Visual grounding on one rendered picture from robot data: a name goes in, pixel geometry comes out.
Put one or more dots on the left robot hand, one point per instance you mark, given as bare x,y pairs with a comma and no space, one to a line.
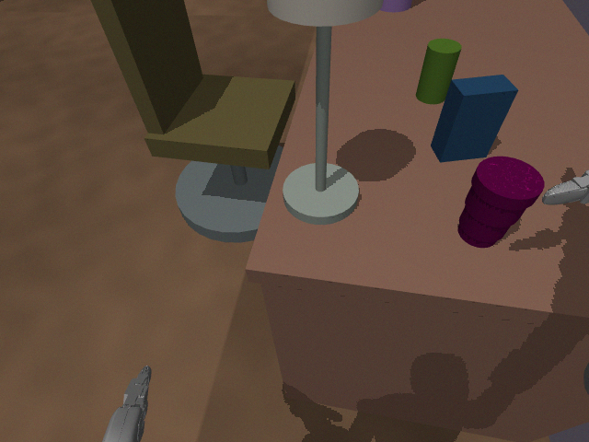
127,422

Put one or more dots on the desk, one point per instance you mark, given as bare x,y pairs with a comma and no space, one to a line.
389,311

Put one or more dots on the right robot hand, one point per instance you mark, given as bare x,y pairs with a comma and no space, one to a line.
570,191

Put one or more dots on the desk lamp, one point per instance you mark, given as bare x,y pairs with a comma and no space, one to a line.
322,193

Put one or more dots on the office chair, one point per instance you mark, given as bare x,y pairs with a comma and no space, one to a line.
229,127

